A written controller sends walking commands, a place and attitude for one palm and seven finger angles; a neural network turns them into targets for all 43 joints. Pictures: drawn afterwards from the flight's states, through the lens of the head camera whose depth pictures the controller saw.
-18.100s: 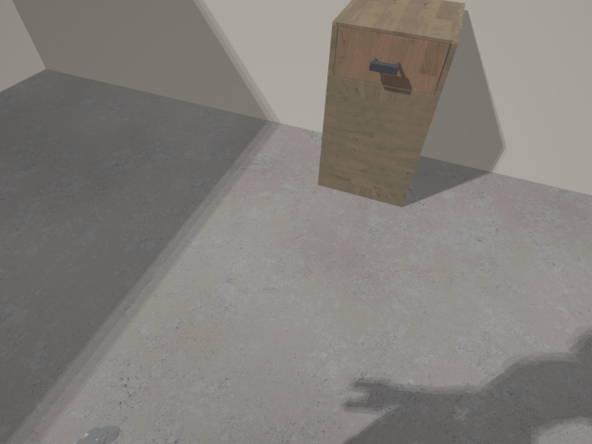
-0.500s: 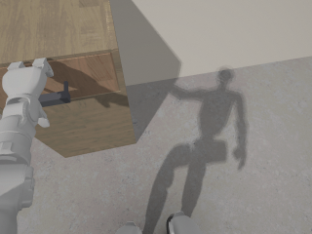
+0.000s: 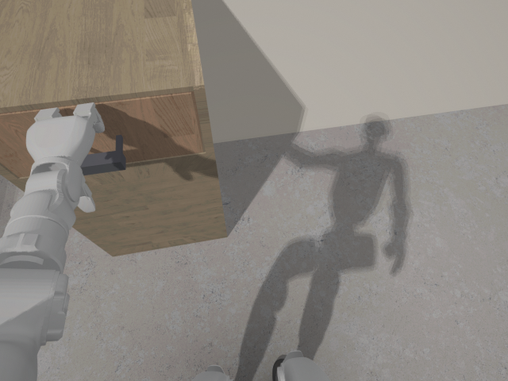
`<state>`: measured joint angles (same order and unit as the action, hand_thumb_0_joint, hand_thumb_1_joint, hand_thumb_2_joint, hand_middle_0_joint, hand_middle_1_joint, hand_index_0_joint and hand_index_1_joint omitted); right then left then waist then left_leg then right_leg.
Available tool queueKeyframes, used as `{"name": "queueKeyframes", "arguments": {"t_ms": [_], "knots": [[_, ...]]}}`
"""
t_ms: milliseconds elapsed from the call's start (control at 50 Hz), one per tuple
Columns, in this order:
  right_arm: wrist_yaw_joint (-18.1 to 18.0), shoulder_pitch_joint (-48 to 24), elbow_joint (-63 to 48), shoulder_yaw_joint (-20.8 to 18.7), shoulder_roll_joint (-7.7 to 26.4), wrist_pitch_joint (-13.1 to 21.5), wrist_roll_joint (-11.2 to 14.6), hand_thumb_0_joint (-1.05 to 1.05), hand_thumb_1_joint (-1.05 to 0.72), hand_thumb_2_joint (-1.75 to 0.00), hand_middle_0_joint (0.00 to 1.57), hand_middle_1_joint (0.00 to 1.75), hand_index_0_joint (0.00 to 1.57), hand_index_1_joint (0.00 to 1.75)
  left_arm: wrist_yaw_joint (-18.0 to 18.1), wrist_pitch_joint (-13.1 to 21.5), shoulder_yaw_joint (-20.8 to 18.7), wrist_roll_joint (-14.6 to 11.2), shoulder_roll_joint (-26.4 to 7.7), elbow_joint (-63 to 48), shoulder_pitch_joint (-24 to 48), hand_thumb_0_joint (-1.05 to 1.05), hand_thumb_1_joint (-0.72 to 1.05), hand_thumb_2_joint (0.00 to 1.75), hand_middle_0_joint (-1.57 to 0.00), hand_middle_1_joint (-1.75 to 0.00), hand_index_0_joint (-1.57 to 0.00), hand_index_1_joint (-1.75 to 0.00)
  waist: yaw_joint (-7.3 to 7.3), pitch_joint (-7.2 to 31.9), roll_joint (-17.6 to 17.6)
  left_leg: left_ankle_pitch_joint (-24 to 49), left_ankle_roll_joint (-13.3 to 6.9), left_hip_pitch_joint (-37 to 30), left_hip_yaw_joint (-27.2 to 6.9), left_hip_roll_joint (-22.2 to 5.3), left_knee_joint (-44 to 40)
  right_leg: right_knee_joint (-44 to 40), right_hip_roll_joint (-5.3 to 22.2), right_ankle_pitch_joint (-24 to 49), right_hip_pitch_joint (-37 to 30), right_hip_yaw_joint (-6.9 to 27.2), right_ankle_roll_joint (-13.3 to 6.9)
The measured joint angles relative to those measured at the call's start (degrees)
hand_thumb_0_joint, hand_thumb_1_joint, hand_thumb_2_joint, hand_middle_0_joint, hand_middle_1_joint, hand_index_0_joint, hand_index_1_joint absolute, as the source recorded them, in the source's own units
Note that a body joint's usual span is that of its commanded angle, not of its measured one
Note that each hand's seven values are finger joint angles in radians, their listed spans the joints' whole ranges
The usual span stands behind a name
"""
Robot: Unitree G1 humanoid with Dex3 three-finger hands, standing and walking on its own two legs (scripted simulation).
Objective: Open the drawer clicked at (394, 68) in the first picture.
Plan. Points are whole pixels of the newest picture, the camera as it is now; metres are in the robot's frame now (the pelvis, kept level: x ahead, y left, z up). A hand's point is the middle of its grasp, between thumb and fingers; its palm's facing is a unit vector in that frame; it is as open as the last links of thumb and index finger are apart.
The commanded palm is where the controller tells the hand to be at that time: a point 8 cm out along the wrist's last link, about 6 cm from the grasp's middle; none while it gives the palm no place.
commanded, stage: re-aim the fingers above the handle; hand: left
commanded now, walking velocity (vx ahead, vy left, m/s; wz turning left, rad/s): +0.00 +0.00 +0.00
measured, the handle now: (96, 153) +0.52 +0.29 -0.04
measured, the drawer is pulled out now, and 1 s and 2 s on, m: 0.00 0.00 0.00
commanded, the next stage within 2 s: lower the fingers behind the handle in 0.46 s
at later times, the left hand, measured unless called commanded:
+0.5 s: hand (80, 159) +0.47 +0.28 +0.02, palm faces -0.07 -0.03 -1.00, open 13.8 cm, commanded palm +0.45 +0.28 +0.07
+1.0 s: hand (81, 169) +0.46 +0.29 -0.01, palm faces -0.02 -0.02 -1.00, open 13.8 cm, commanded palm +0.45 +0.28 +0.04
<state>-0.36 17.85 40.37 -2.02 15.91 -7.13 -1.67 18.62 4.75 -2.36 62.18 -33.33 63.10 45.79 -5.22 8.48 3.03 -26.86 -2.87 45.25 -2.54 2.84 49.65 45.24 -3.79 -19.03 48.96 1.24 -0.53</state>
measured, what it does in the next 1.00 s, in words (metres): stands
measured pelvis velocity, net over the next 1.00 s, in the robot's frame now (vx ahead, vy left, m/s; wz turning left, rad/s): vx -0.01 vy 0.00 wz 0.00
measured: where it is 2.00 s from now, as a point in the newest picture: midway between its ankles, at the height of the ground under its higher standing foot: outside the picture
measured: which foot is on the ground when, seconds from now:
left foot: down 0.00-1.00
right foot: down 0.00-1.00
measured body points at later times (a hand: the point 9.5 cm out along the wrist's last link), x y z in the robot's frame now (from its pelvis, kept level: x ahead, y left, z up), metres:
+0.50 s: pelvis +0.00 +0.00 +0.00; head +0.12 -0.01 +0.44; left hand +0.46 +0.28 +0.07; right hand +0.02 -0.28 -0.13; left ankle -0.05 +0.09 -0.69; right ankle +0.01 -0.12 -0.69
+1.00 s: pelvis -0.01 +0.00 -0.02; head +0.12 +0.01 +0.41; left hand +0.46 +0.29 +0.04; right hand +0.01 -0.28 -0.14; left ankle -0.05 +0.09 -0.69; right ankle +0.01 -0.12 -0.69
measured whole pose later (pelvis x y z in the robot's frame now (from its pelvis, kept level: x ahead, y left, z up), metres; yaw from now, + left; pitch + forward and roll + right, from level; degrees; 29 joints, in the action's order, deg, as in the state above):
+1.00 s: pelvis -0.01 +0.00 -0.02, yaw +0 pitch +25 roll -3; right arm 0.0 18.1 42.0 -2.3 16.0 -5.9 -2.9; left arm 23.5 9.4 -4.7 64.1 -34.9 63.0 45.2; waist -5.9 9.7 2.7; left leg -29.1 -2.9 52.8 -2.6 3.0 56.8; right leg 51.6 -3.8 -20.9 56.2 0.6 -0.3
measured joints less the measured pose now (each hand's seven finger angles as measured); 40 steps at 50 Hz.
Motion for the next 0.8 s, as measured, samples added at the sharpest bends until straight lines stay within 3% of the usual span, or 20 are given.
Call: {"name": "queueKeyframes", "arguments": {"t_ms": [100,200,340,520,700,800], "knots": [[-0.6,1.0,0.2,0.1,-0.3,0.2,0.0,0.0,-0.91,-0.9,0.2,0.3,0.2,0.3,-1.6,1.9,-0.4,-0.1,-0.5,-1.1,-0.5,0.0,-0.49,0.3,-0.31,-1.2,-0.32,-1.2,-0.19,-0.2,-0.2,0.2,0.1,-0.5,0.0,-0.2,-0.7,-0.6,-0.1,0.2,-0.4,0.1,-0.2],[-0.6,1.7,0.6,0.1,-0.3,0.1,-0.2,0.0,-0.91,-0.9,0.2,0.3,0.2,0.3,-1.0,3.3,-1.2,0.2,-1.4,-1.7,-0.7,0.0,-0.49,0.3,-0.31,-1.2,-0.32,-1.2,-0.41,0.2,-0.2,-0.1,0.3,0.0,0.2,-0.3,-0.3,0.0,-0.3,-0.1,0.3,0.1,-0.3],[-0.2,1.9,0.9,-0.3,0.2,-0.2,0.0,0.0,-0.91,-0.9,0.2,0.3,0.2,0.3,-0.1,2.2,-1.4,-0.1,-1.4,-1.1,-1.7,0.0,-0.49,0.3,-0.31,-1.2,-0.32,-1.2,0.04,0.1,0.2,-0.1,0.2,0.2,0.5,-0.4,-0.3,0.2,-0.4,-0.1,0.6,0.5,-0.3],[-0.5,1.2,1.1,-0.4,0.0,0.1,-0.2,0.0,-0.91,-0.9,0.2,0.3,0.2,0.3,-0.1,3.8,-2.4,-0.1,-1.0,-3.1,-3.1,0.0,-0.49,0.3,-0.32,-1.2,-0.32,-1.2,0.21,0.4,-0.2,0.1,0.3,-0.5,0.4,-0.4,-0.8,-0.3,-0.3,0.1,-0.1,0.4,-0.3],[-0.5,0.1,0.1,-0.1,0.3,0.3,0.4,0.0,-0.91,-0.9,0.2,0.3,0.2,0.3,-0.6,1.7,-0.6,-0.1,-2.2,0.6,-1.7,0.0,-0.49,0.3,-0.31,-1.2,-0.32,-1.2,0.41,0.2,-0.4,0.3,0.1,-0.3,0.4,-0.2,-0.4,-0.1,-0.2,0.3,-0.1,0.4,-0.2],[-1.0,0.5,-0.1,-0.2,0.1,1.1,0.2,0.0,-0.91,-0.9,0.2,0.3,0.2,0.3,-2.0,4.7,-0.7,0.3,-2.2,0.1,-1.9,0.0,-0.49,0.3,-0.31,-1.2,-0.32,-1.2,0.18,-0.1,-0.9,0.1,0.0,1.6,0.1,0.0,1.1,1.0,0.0,0.1,1.6,-0.1,-0.1]]}}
